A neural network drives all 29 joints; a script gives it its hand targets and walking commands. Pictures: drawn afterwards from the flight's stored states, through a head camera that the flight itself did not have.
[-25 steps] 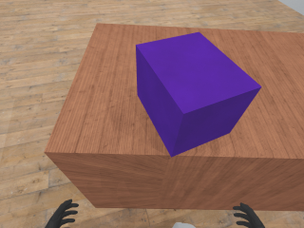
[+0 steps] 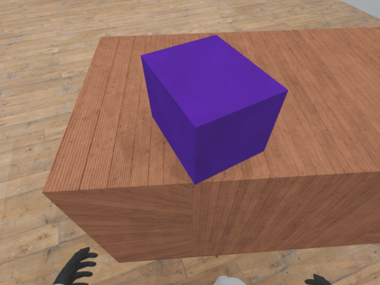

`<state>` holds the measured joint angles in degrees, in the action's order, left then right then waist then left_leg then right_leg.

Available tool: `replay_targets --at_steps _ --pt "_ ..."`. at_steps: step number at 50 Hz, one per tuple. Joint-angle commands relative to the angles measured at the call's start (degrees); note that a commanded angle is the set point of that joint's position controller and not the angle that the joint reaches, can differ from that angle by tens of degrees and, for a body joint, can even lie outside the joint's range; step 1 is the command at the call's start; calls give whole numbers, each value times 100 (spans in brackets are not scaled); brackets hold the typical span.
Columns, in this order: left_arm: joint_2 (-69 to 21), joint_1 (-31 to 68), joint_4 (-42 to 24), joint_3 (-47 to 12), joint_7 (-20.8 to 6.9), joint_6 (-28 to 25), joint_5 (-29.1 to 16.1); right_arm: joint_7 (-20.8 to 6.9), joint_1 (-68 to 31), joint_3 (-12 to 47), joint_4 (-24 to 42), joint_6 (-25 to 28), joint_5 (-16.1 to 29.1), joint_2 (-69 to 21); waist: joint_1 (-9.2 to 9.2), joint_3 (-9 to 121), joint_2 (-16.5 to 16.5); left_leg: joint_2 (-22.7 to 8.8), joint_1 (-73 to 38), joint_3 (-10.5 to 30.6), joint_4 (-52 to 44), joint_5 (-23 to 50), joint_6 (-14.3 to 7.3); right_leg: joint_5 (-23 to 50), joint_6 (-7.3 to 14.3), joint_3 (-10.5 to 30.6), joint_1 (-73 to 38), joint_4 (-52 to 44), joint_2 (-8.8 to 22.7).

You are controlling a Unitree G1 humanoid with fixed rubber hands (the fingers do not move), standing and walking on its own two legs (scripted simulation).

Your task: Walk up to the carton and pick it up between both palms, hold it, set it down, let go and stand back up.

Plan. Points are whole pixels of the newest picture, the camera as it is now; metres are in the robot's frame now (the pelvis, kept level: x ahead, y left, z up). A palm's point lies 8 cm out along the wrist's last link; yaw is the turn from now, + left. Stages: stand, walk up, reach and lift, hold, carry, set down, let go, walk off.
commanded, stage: walk up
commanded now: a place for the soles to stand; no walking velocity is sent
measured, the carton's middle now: (206, 106) +0.51 -0.03 +0.08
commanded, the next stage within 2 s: none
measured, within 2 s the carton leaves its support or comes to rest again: neither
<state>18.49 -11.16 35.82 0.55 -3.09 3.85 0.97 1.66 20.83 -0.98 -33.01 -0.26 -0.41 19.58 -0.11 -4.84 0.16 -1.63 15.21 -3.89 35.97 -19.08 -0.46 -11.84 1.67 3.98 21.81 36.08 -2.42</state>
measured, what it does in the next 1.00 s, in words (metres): walks ahead: right foot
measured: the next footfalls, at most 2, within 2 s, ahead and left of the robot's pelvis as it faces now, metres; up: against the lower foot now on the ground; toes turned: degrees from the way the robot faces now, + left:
right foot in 0.80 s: +0.17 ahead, -0.18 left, +0.00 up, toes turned +0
left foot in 1.32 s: +0.15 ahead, +0.02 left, +0.00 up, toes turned +6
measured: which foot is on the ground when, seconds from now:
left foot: down 0.00-0.82, up 0.84-1.00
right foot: down 0.00-0.58, up 0.60-0.78, down 0.80-1.00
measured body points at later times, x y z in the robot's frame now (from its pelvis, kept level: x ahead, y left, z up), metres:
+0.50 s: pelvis +0.01 -0.01 +0.00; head +0.03 +0.00 +0.45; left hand +0.13 +0.27 -0.10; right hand +0.10 -0.29 -0.10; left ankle +0.01 +0.13 -0.72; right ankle +0.08 -0.10 -0.72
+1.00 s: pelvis +0.11 -0.10 +0.01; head +0.15 -0.11 +0.45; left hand +0.24 +0.16 -0.09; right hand +0.17 -0.38 -0.11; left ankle +0.07 +0.06 -0.65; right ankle +0.13 -0.17 -0.72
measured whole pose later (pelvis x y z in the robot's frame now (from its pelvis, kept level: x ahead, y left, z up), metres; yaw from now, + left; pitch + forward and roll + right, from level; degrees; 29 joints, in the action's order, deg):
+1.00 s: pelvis +0.11 -0.10 +0.01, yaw +2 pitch -1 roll +2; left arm 14.1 -12.8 35.0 0.9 -0.4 1.5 2.1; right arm 2.7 22.8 -3.8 -36.5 -1.3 -1.6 17.0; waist -0.1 -6.7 0.1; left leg 1.0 24.6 4.4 64.1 -29.8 0.7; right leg -16.4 3.7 -4.8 16.7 34.5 0.8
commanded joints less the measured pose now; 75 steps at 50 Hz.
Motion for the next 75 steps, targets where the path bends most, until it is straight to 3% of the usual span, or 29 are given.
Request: replay_targets --at_steps 1,4,8,11,13,16,20,26,27,29,32,36,38,40,41,42,43,44,45,48,55,58,59,60,62,65,67,69,75 --pt "736 83 -415 231 -22 -82 -11 48 307 -351 367 159 -46 990 60 272 94 -674 228 1055 -1153 -1239 -415 -1659 189 928 131 -825 322" --pt "579 -190 -313 223 -38 -138 24 54 89 -323 399 141 -109 990 223 18 -267 -1115 880 1453 -1624 -1709 -653 -1098 57 492 -315 -317 142" --pt "753 -56 -383 274 -50 -223 54 3 76 -308 412 105 -104 812 200 51 136 -550 857 746 -980 -1282 -342 -964 270 964 -405 -924 386" --pt "916 -90 -332 292 4 -172 -21 -41 445 -261 331 89 17 478 90 172 710 194 208 174 40 -1082 -165 -2359 585 1763 308 -1899 890" --pt "913 -13 -361 303 51 -125 -54 -13 693 -290 294 106 30 499 -34 165 589 174 -139 288 -70 -760 -188 -2557 559 1874 570 -2025 879" --pt "828 186 -372 284 57 -104 -25 18 952 -334 207 183 -14 555 -78 349 455 -98 -181 592 -564 -263 -350 -1873 359 1303 349 -1535 708" --pt "612 -158 -257 277 -17 -155 55 50 283 -426 401 193 -73 886 129 360 -96 -800 394 1562 -1437 -1256 -622 -982 74 534 -57 -493 246" --pt "764 -110 -282 261 17 -215 -37 -28 334 -378 437 137 -58 688 32 46 -53 -304 467 733 -663 -452 -262 -699 253 927 4 -1038 570" --pt "663 8 -444 270 -83 -185 199 28 1042 -419 175 162 -149 576 -161 516 95 -503 -270 1199 -893 -1306 -493 -1716 357 867 398 -738 473" --pt "522 75 -439 325 -162 -131 193 130 1184 -592 76 180 -230 1083 -297 -110 -816 -1699 -608 2732 -1923 -2370 -1082 -1234 -112 -152 1527 686 104" --pt "474 2 -541 326 -181 -112 305 232 769 -686 42 247 -350 1166 -111 -246 -519 -2331 -607 2726 -1893 -717 -1540 -1381 -216 -41 1741 1596 560" --pt "269 362 -650 282 -147 -160 275 253 890 -662 -90 260 -336 956 -333 -218 -561 -1720 -942 1737 -1297 2100 -1169 -1299 -229 -474 1466 930 531" --pt "213 110 -707 286 -133 -217 176 183 549 -687 -119 205 -260 1019 -120 143 -948 -1400 -636 1174 -807 2753 -917 -679 -170 -606 374 144 438" --pt "556 -820 -365 427 -23 -352 236 92 347 -547 -22 189 -99 701 359 845 -113 -602 465 341 744 2410 -408 726 62 -741 -1992 -624 272" --pt "1062 -1419 -289 570 33 -373 233 65 658 -399 84 180 -72 313 572 1174 1229 -149 1239 128 1936 535 -86 1294 273 494 -2777 -899 1150" --pt "1268 -1282 -433 532 91 -356 219 92 855 -267 123 125 -103 -25 441 1364 1670 529 1952 147 2491 -2068 57 2105 925 2166 -2939 -1328 2233" --pt "1118 -1150 -346 483 149 -327 91 169 695 -393 46 -43 -141 155 493 1260 826 243 1317 1022 2973 -2210 -15 1024 1380 2617 -1945 -1489 2531" --pt "965 -781 -418 509 224 -269 107 214 546 -405 111 -83 -114 274 322 883 819 158 1337 989 3341 -1915 -79 21 1317 2387 -1365 -1620 2302" --pt "606 -608 -474 426 273 -226 50 172 492 -406 22 -93 -140 402 350 471 417 118 1527 871 3524 -1634 -23 586 1277 1709 -1294 -1466 2093" --pt "469 -633 -297 293 374 -294 118 108 702 -413 -45 -47 -109 64 65 358 514 129 1092 1146 2952 -820 116 2507 748 418 -1070 -1283 1669" --pt "582 -682 -13 260 472 -441 80 39 -201 -396 68 -83 -99 56 251 343 338 201 891 935 1090 -373 363 4333 518 120 -1736 -980 1845" --pt "615 -654 -26 266 475 -385 36 13 -208 -383 -34 -128 -137 102 197 599 655 131 550 692 1045 -286 265 4264 351 156 -1621 -973 1875" --pt "706 -591 -2 267 442 -328 28 3 -209 -390 -9 -167 -78 123 126 512 1153 116 477 652 885 -377 294 3896 342 219 -1419 -1009 1860" --pt "693 -555 -57 289 470 -292 32 -19 -273 -379 -40 -189 -115 100 128 422 820 104 474 661 992 -350 242 3694 316 239 -1343 -1040 1915" --pt "729 -562 -68 270 448 -257 24 -55 -538 -323 40 -198 -85 4 106 320 1025 72 455 638 609 -428 149 3299 384 227 -1346 -1015 1930" --pt "703 -639 -156 229 404 -274 -74 -65 -476 -326 -15 -69 -58 208 -63 803 236 -171 -864 842 -742 1449 21 2034 249 18 -791 -733 1686" --pt "490 -620 -348 132 385 -361 -52 -70 -562 -459 16 27 -2 645 -79 1208 -696 -933 -1581 1824 -704 2736 -620 450 -117 -484 -147 111 956" --pt "359 -545 -355 147 376 -266 -46 -114 -791 -345 -12 10 144 477 -43 1016 -768 -1289 -347 2064 -1059 2090 -1106 -916 -178 -639 -1046 -225 543" --pt "624 -644 -261 183 281 -327 -41 -173 -889 -227 72 6 136 526 80 386 -413 -570 317 1734 -1355 851 -335 -500 -38 -409 -1231 -961 814"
